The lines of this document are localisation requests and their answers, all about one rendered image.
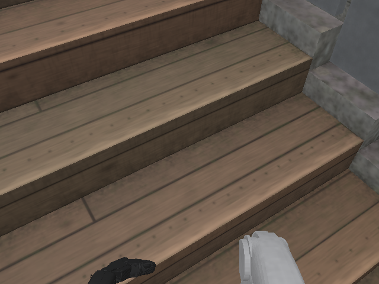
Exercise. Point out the right robot thigh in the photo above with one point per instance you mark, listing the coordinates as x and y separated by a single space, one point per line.
266 259

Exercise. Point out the robot left hand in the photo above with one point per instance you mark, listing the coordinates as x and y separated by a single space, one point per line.
122 269

